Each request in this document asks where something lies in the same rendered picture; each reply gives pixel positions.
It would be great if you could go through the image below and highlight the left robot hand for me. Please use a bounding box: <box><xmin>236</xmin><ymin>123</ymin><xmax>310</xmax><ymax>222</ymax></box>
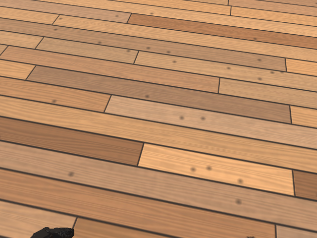
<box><xmin>31</xmin><ymin>227</ymin><xmax>74</xmax><ymax>238</ymax></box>

